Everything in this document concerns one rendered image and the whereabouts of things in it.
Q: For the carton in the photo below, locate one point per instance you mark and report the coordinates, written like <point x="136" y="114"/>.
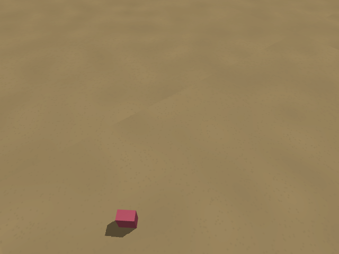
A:
<point x="126" y="218"/>

